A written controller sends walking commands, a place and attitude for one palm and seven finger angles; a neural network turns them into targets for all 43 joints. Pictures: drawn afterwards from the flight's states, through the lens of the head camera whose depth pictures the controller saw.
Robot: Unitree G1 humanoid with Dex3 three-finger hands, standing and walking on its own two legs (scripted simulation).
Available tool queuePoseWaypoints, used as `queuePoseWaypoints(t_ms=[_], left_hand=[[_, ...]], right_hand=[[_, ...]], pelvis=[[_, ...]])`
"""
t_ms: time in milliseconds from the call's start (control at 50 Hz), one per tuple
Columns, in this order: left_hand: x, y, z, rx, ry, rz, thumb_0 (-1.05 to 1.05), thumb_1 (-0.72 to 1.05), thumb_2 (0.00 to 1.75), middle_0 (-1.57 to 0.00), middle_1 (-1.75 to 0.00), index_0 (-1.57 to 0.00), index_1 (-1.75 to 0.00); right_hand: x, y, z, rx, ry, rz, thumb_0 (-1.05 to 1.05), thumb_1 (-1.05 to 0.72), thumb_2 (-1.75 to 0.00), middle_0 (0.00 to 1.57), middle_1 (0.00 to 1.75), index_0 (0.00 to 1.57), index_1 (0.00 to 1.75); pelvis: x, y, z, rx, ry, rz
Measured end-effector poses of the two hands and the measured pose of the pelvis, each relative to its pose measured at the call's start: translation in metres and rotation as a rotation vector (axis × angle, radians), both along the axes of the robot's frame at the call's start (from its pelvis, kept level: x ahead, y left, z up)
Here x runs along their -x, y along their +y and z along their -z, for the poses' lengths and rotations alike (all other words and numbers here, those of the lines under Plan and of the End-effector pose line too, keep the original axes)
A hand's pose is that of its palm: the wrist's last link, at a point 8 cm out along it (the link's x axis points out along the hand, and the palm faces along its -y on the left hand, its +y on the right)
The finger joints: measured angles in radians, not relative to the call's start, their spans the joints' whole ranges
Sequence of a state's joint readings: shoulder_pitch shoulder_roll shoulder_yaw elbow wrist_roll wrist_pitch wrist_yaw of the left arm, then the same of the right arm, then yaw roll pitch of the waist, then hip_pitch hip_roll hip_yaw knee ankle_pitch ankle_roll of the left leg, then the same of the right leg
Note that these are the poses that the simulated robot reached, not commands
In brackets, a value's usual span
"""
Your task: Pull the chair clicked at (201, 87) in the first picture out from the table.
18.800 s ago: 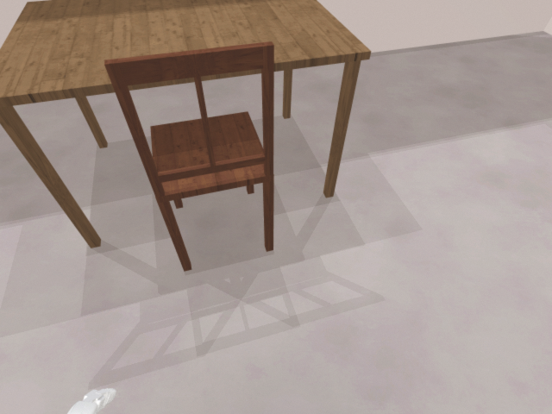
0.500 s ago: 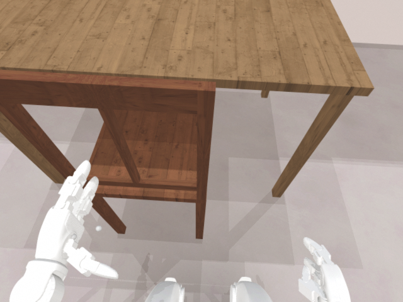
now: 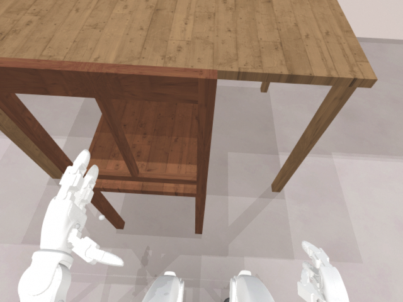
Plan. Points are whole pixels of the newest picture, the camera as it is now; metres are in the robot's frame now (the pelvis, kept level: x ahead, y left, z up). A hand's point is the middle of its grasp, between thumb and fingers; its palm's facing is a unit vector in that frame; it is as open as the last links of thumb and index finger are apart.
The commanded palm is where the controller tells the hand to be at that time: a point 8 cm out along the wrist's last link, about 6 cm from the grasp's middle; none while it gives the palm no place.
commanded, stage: aim the fingers beside a spindle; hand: left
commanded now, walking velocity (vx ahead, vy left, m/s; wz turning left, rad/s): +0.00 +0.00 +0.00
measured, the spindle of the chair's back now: (122, 143) +0.43 +0.20 +0.02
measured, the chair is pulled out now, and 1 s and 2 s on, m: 0.00 0.00 0.00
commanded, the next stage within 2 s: none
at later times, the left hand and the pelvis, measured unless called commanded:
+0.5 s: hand (114, 216) +0.27 +0.18 +0.02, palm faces -0.04 -1.00 -0.02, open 16.9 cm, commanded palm +0.26 +0.23 +0.02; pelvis +0.00 +0.01 -0.01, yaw +0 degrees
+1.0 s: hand (116, 206) +0.29 +0.18 +0.01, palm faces -0.02 -1.00 -0.03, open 16.9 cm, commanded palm +0.27 +0.23 +0.01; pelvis +0.00 +0.01 -0.02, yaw +0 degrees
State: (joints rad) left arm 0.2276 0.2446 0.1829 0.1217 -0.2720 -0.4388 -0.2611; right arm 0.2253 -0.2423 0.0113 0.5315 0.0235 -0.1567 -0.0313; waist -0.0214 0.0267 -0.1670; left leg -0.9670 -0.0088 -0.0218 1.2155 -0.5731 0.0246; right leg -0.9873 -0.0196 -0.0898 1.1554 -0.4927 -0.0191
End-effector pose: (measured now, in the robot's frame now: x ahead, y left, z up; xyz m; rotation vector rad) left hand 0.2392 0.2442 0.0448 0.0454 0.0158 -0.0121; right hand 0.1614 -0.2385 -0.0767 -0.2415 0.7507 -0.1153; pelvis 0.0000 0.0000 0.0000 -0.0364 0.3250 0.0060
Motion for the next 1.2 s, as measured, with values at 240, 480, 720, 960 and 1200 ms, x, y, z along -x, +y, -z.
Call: queuePoseWaypoints(t_ms=[240, 480, 720, 960, 1200], left_hand=[[-0.009, -0.009, 0.01, 0.013, -0.019, 0.03, -0.01, -0.5, 0.3, -0.06, -0.08, -0.06, -0.08], [-0.013, -0.009, 0.028, 0.026, 0.043, 0.029, -0.01, -0.5, 0.3, -0.06, -0.08, -0.06, -0.08], [-0.032, -0.015, 0.044, 0.025, 0.041, 0.03, -0.01, -0.5, 0.3, -0.06, -0.08, -0.06, -0.08], [-0.035, -0.007, 0.026, 0.005, -0.015, 0.002, -0.01, -0.5, 0.3, -0.06, -0.08, -0.06, -0.08], [-0.024, -0.016, 0.031, 0.01, -0.005, 0.014, -0.01, -0.5, 0.3, -0.06, -0.08, -0.06, -0.08]], right_hand=[[-0.001, 0.001, 0.005, 0.023, 0.006, -0.009, 0.02, -0.9, -0.9, 0.21, 0.3, 0.2, 0.3], [0.001, 0.006, 0.014, 0.012, 0.036, -0.005, 0.02, -0.9, -0.9, 0.21, 0.3, 0.2, 0.3], [0.002, 0.006, 0.028, 0.01, 0.077, -0.007, 0.02, -0.9, -0.9, 0.21, 0.3, 0.2, 0.3], [0.003, 0.004, 0.028, 0.005, 0.1, 0.003, 0.02, -0.9, -0.9, 0.21, 0.3, 0.2, 0.3], [-0.002, 0.0, 0.022, 0.025, 0.074, 0.006, 0.01, -0.9, -0.9, 0.21, 0.3, 0.2, 0.3]], pelvis=[[0.003, 0.004, 0.008, 0.006, 0.02, -0.001], [0.002, 0.007, 0.013, 0.008, 0.04, 0.003], [0.004, 0.007, 0.022, 0.007, 0.066, 0.006], [0.0, 0.006, 0.019, 0.008, 0.067, 0.005], [0.001, 0.005, 0.019, 0.007, 0.06, 0.007]])
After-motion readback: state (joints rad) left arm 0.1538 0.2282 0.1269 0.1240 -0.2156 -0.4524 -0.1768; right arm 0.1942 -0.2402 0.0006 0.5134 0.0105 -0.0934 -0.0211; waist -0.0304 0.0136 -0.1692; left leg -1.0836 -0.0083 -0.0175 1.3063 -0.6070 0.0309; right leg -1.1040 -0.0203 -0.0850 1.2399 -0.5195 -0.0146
